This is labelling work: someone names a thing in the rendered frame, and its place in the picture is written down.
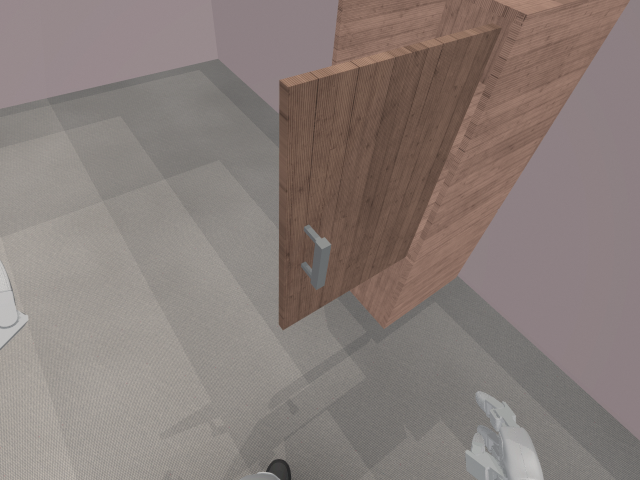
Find left robot hand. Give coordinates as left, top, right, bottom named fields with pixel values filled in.
left=0, top=260, right=28, bottom=350

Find right robot hand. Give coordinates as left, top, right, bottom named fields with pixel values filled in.
left=465, top=391, right=544, bottom=480

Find robot left foot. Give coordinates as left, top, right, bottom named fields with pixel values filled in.
left=266, top=459, right=291, bottom=480

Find cupboard door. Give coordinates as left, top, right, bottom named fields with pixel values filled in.
left=279, top=23, right=502, bottom=330

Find handle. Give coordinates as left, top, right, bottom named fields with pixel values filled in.
left=301, top=225, right=331, bottom=290

